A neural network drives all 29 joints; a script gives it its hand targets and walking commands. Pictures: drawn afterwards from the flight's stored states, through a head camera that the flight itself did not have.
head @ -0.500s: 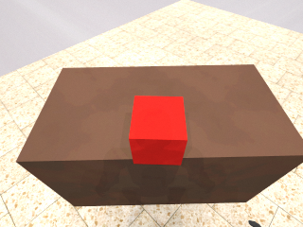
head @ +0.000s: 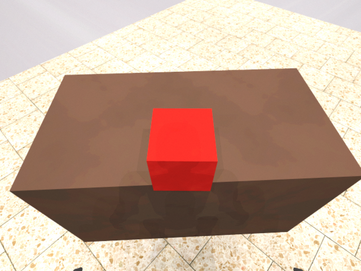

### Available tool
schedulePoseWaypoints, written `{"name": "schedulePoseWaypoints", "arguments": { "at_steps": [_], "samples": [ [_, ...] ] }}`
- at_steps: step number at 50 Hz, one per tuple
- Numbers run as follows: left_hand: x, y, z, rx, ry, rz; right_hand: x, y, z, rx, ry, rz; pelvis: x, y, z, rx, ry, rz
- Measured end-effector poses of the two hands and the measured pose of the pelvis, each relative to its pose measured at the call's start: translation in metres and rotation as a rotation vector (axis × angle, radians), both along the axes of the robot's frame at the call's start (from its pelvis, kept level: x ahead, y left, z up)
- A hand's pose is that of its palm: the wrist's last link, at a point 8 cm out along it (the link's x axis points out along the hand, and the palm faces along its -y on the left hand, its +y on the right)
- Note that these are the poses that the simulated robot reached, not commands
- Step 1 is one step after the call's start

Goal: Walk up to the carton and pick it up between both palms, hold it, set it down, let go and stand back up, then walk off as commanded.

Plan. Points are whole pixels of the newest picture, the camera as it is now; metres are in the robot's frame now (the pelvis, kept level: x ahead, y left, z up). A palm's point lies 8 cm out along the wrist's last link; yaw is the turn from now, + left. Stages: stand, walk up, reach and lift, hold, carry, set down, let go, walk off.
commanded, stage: reach and lift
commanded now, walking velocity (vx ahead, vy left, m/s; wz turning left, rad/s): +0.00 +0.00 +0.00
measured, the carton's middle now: (182, 150) +0.43 +0.00 -0.05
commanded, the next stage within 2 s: none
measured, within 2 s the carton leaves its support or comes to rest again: neither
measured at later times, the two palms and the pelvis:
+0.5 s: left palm (90, 260) +0.16 +0.23 -0.11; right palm (298, 261) +0.15 -0.26 -0.11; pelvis +0.02 -0.02 -0.02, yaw +0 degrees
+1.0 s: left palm (92, 247) +0.18 +0.22 -0.08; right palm (284, 253) +0.16 -0.22 -0.08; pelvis +0.04 +0.00 +0.00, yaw -2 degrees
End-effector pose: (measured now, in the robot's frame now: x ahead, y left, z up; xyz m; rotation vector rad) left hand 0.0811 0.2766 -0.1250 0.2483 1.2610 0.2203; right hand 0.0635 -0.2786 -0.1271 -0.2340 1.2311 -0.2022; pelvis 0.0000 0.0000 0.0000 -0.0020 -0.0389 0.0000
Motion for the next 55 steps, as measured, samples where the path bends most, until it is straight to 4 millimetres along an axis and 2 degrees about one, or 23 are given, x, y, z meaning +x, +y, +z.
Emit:
{"name": "schedulePoseWaypoints", "arguments": {
  "at_steps": [4, 7, 10, 12, 15, 19, 25, 30, 36, 41, 55],
  "samples": [
    [0.041, 0.001, -0.003, 0.032, 0.010, -0.029, 0.041, -0.003, -0.008, 0.019, -0.116, 0.032, -0.012, -0.003, -0.021, -0.012, -0.010, 0.024],
    [0.074, -0.005, 0.002, 0.047, -0.033, -0.070, 0.072, -0.003, -0.005, 0.017, -0.201, 0.045, -0.017, -0.005, -0.031, -0.015, -0.030, 0.017],
    [0.098, -0.017, 0.013, 0.039, -0.107, -0.088, 0.091, -0.001, 0.004, 0.020, -0.270, 0.059, -0.014, -0.006, -0.033, -0.013, -0.051, 0.005],
    [0.105, -0.026, 0.019, 0.022, -0.150, -0.089, 0.097, 0.001, 0.010, 0.027, -0.294, 0.066, -0.010, -0.007, -0.030, -0.010, -0.062, -0.002],
    [0.104, -0.037, 0.023, -0.018, -0.175, -0.079, 0.097, 0.004, 0.017, 0.032, -0.301, 0.068, 0.000, -0.011, -0.024, -0.005, -0.065, -0.004],
    [0.093, -0.046, 0.018, -0.060, -0.156, -0.056, 0.092, 0.008, 0.023, 0.029, -0.309, 0.056, 0.013, -0.016, -0.019, 0.002, -0.056, -0.001],
    [0.082, -0.046, 0.011, -0.064, -0.141, -0.038, 0.083, 0.020, 0.021, 0.040, -0.316, 0.033, 0.024, -0.021, -0.017, 0.003, -0.037, 0.000],
    [0.092, -0.042, 0.020, -0.053, -0.215, -0.045, 0.082, 0.034, 0.022, 0.062, -0.354, 0.032, 0.030, -0.021, -0.014, 0.001, -0.017, -0.004],
    [0.110, -0.041, 0.036, -0.067, -0.321, -0.079, 0.091, 0.044, 0.033, 0.066, -0.447, 0.033, 0.035, -0.015, -0.008, 0.000, -0.015, -0.015],
    [0.117, -0.047, 0.045, -0.093, -0.389, -0.105, 0.098, 0.049, 0.043, 0.062, -0.521, 0.037, 0.037, -0.007, -0.003, -0.004, -0.037, -0.030],
    [0.093, -0.059, 0.047, -0.145, -0.513, -0.079, 0.096, 0.071, 0.054, 0.088, -0.605, 0.036, 0.035, 0.009, -0.001, -0.012, -0.082, -0.032]
  ]
}}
